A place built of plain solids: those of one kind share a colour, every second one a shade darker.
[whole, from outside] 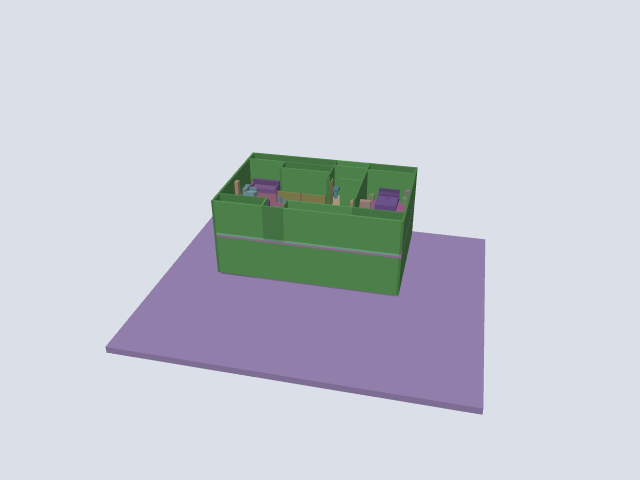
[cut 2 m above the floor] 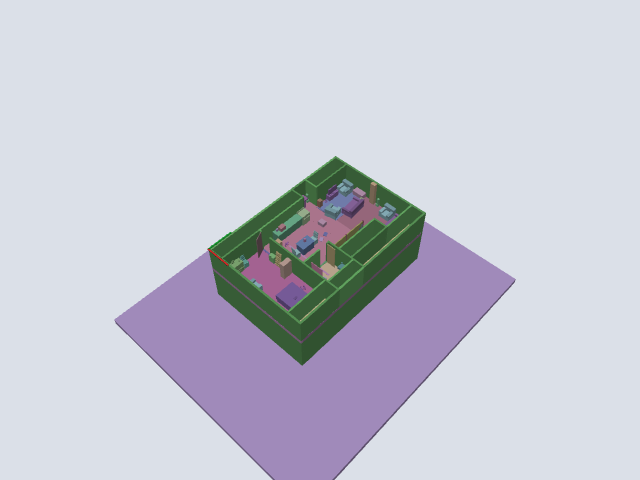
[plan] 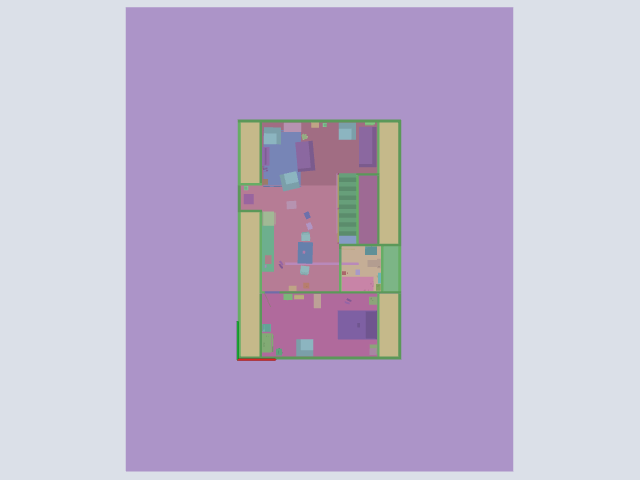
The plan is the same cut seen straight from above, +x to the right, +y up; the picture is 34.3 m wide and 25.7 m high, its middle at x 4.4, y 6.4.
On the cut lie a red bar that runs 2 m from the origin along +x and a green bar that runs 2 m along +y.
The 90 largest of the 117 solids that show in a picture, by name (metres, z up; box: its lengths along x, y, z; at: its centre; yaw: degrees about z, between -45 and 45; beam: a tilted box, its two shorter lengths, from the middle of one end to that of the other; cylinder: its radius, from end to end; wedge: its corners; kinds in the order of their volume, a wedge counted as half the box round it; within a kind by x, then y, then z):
{
 "under_1": {"box": [20.75, 24.86, 0.5], "at": [4.38, 6.43, -3.66]},
 "wall_1": {"box": [0.16, 7.73, 2.41], "at": [0.08, 4.02, 4.14]},
 "wall_2": {"box": [0.16, 12.54, 2.93], "at": [0.08, 6.43, 1.17]},
 "wall_3": {"box": [0.16, 1.3, 2.41], "at": [0.08, 8.67, 4.14]},
 "wall_4": {"box": [0.16, 3.25, 2.41], "at": [0.08, 11.07, 4.14]},
 "wall_5": {"box": [1.29, 0.13, 2.41], "at": [0.65, 7.95, 4.14]},
 "wall_6": {"box": [1.29, 0.13, 2.41], "at": [0.65, 9.38, 4.14]},
 "wall_7": {"box": [0.13, 3.37, 2.41], "at": [1.23, 1.84, 4.14]},
 "wall_8": {"box": [0.13, 4.23, 2.41], "at": [1.23, 5.77, 4.14]},
 "wall_9": {"box": [0.13, 3.25, 2.41], "at": [1.23, 11.07, 4.14]},
 "wall_10": {"box": [8.75, 0.16, 5.64], "at": [4.38, 0.08, 2.52]},
 "wall_11": {"box": [8.75, 0.16, 5.64], "at": [4.38, 12.78, 2.52]},
 "wall_12": {"box": [6.52, 0.13, 2.41], "at": [5.49, 3.6, 4.14]},
 "wall_13": {"box": [0.13, 1.54, 2.41], "at": [5.49, 4.43, 4.14]},
 "wall_14": {"box": [0.13, 3.65, 2.41], "at": [6.41, 8.02, 4.14]},
 "wall_15": {"box": [1.25, 0.13, 2.41], "at": [6.96, 9.91, 4.14]},
 "wall_16": {"box": [3.33, 0.13, 2.41], "at": [7.08, 6.13, 4.14]},
 "wall_17": {"box": [0.13, 3.37, 2.41], "at": [7.53, 1.84, 4.14]},
 "wall_18": {"box": [0.13, 3.65, 2.41], "at": [7.53, 8.02, 4.14]},
 "wall_19": {"box": [0.13, 2.72, 2.41], "at": [7.53, 11.34, 4.14]},
 "wall_20": {"box": [0.13, 2.41, 2.41], "at": [7.74, 4.87, 4.14]},
 "wall_21": {"box": [0.16, 3.37, 2.41], "at": [8.67, 1.84, 4.14]},
 "wall_22": {"box": [0.16, 2.41, 2.41], "at": [8.67, 4.87, 4.14]},
 "wall_23": {"box": [0.16, 12.54, 2.93], "at": [8.67, 6.43, 1.17]},
 "wall_24": {"box": [0.16, 6.5, 2.41], "at": [8.67, 9.45, 4.14]},
 "stair_1": {"box": [0.92, 3.35, 0.5], "at": [5.88, 8.3, -0.05]},
 "stair_2": {"box": [0.92, 3.11, 0.69], "at": [5.88, 8.42, 0.05]},
 "stair_3": {"box": [0.92, 2.87, 0.89], "at": [5.88, 8.54, 0.14]},
 "stair_4": {"box": [0.92, 2.63, 1.08], "at": [5.88, 8.66, 0.24]},
 "stair_5": {"box": [0.92, 2.39, 1.28], "at": [5.88, 8.78, 0.34]},
 "stair_6": {"box": [0.92, 2.15, 1.47], "at": [5.88, 8.9, 0.44]},
 "stair_7": {"box": [0.92, 1.91, 1.67], "at": [5.88, 9.02, 0.53]},
 "stair_8": {"box": [0.92, 1.67, 1.86], "at": [5.88, 9.14, 0.63]},
 "stair_9": {"box": [0.92, 1.43, 2.06], "at": [5.88, 9.26, 0.73]},
 "stair_10": {"box": [0.92, 1.2, 2.25], "at": [5.88, 9.38, 0.83]},
 "stair_11": {"box": [0.92, 0.96, 2.45], "at": [5.88, 9.5, 0.92]},
 "stair_12": {"box": [0.92, 0.72, 2.64], "at": [5.88, 9.62, 1.02]},
 "stair_13": {"box": [0.92, 0.48, 2.84], "at": [5.88, 9.74, 1.12]},
 "stair_14": {"box": [0.92, 0.24, 3.04], "at": [5.88, 9.86, 1.22]},
 "floor_shut_1": {"box": [5.13, 3.35, 0.5], "at": [2.73, 8.43, -0.25]},
 "floor_shut_2": {"box": [8.43, 4.91, 0.5], "at": [4.38, 2.61, -0.25]},
 "upper_floor_living_1": {"box": [5.26, 1.3, 0.16], "at": [2.79, 8.67, 2.85]},
 "upper_floor_living_2": {"box": [4.13, 4.36, 0.16], "at": [3.35, 5.84, 2.85]},
 "upper_floor_living_3": {"box": [4.13, 0.66, 0.16], "at": [3.35, 9.65, 2.85]},
 "upper_floor_living_4": {"box": [6.17, 2.72, 0.16], "at": [4.38, 11.34, 2.85]},
 "upper_floor_1": {"box": [1.0, 7.73, 0.16], "at": [0.66, 4.02, 2.85]},
 "upper_floor_2": {"box": [1.0, 3.25, 0.16], "at": [0.66, 11.07, 2.85]},
 "upper_floor_3": {"box": [1.0, 3.37, 0.16], "at": [8.09, 1.84, 2.85]},
 "upper_floor_4": {"box": [1.0, 6.5, 0.16], "at": [8.09, 9.45, 2.85]},
 "upper_floor_bedroom_1": {"box": [6.17, 3.37, 0.16], "at": [4.38, 1.84, 2.85]},
 "floor_lobby_1": {"box": [3.67, 1.43, 0.5], "at": [4.5, 5.91, -0.25]},
 "wall_band_1": {"box": [0.16, 12.54, 0.31], "at": [0.08, 6.43, 2.78]},
 "wall_band_2": {"box": [8.75, 0.16, 0.31], "at": [4.38, 0.08, 2.78]},
 "wall_band_3": {"box": [3.93, 0.13, 0.31], "at": [4.5, 5.13, 2.78]},
 "wall_band_4": {"box": [0.13, 3.22, 0.31], "at": [5.36, 8.37, 2.78]},
 "wall_band_5": {"box": [0.16, 12.54, 0.31], "at": [8.67, 6.43, 2.78]},
 "armchair_club_1": {"box": [0.92, 0.9, 0.35], "at": [1.85, 11.97, 3.18], "yaw": -0.6},
 "armchair_club_2": {"box": [0.92, 0.33, 0.38], "at": [1.86, 12.27, 3.54], "yaw": -0.6},
 "armchair_club_3": {"box": [0.92, 0.9, 0.35], "at": [2.78, 9.55, 3.18], "yaw": 13.0},
 "armchair_club_4": {"box": [0.92, 0.33, 0.38], "at": [2.84, 9.26, 3.54], "yaw": 13.0},
 "armchair_club_5": {"box": [0.92, 0.33, 0.38], "at": [3.58, 0.34, 3.54]},
 "armchair_club_6": {"box": [0.92, 0.9, 0.35], "at": [3.58, 0.64, 3.18]},
 "armchair_club_7": {"box": [0.92, 0.9, 0.35], "at": [5.87, 12.22, 3.18]},
 "armchair_club_8": {"box": [0.92, 0.33, 0.38], "at": [5.87, 12.52, 3.54]},
 "double_bed_1": {"box": [2.11, 1.55, 0.4], "at": [6.4, 1.85, 3.43]},
 "double_bed_2": {"box": [0.55, 1.45, 0.2], "at": [7.13, 1.85, 3.63]},
 "double_bed_3": {"box": [0.07, 1.52, 1.05], "at": [7.42, 1.85, 3.46]},
 "sofa_1": {"box": [0.93, 1.6, 0.34], "at": [3.61, 10.88, 3.21], "yaw": 5.2},
 "sofa_2": {"box": [0.23, 1.6, 0.39], "at": [3.96, 10.91, 3.58], "yaw": 5.2},
 "sofa_3": {"box": [0.93, 2.16, 0.34], "at": [6.95, 11.38, 3.21]},
 "sofa_4": {"box": [0.23, 2.16, 0.39], "at": [7.31, 11.38, 3.58]},
 "counter_run_1": {"box": [0.61, 2.47, 0.78], "at": [1.6, 5.93, 3.42]},
 "upper_floor_bath_1": {"box": [2.12, 2.41, 0.16], "at": [6.61, 4.87, 2.85]},
 "upper_floor_sstore_1": {"box": [0.99, 3.65, 0.16], "at": [6.96, 8.02, 2.85]},
 "bathtub_1": {"box": [1.7, 0.76, 0.44], "at": [6.42, 4.05, 3.15]},
 "kitchen_table_1": {"box": [0.71, 1.06, 0.72], "at": [3.61, 5.71, 3.29], "yaw": -1.6},
 "chest_drawers_1": {"box": [0.5, 1.04, 0.95], "at": [1.55, 0.89, 3.41]},
 "range_cooker_1": {"box": [0.65, 0.76, 0.94], "at": [1.62, 7.55, 3.4]},
 "rug_1": {"box": [2.0, 2.9, 0.08], "at": [2.38, 10.76, 2.9], "yaw": -0.2},
 "flat_shelf_1": {"box": [0.39, 0.76, 1.46], "at": [4.25, 3.13, 3.66]},
 "upper_floor_shut_1": {"box": [0.79, 2.41, 0.16], "at": [8.2, 4.87, 2.85]},
 "wall_foot_1": {"box": [0.16, 7.73, 0.17], "at": [0.08, 4.02, 2.86]},
 "wall_foot_2": {"box": [0.16, 3.25, 0.17], "at": [0.08, 11.07, 2.86]},
 "stair_guard_1": {"box": [0.08, 3.78, 0.95], "at": [5.38, 8.09, 3.41]},
 "billy_1": {"box": [0.42, 0.28, 2.02], "at": [4.14, 12.55, 3.94]},
 "trunk_1": {"box": [0.95, 0.5, 0.42], "at": [2.93, 12.43, 3.14]},
 "tv_board_1": {"box": [0.4, 1.0, 0.48], "at": [1.5, 10.88, 3.17]},
 "bedside_table_1": {"box": [0.43, 0.43, 0.55], "at": [7.23, 3.14, 3.21]},
 "hamper_1": {"box": [0.48, 0.32, 0.58], "at": [2.69, 3.35, 3.22]},
 "leaf_bedroom_door_1": {"box": [0.05, 0.79, 1.99], "at": [1.6, 3.17, 3.92], "yaw": 24.0}
}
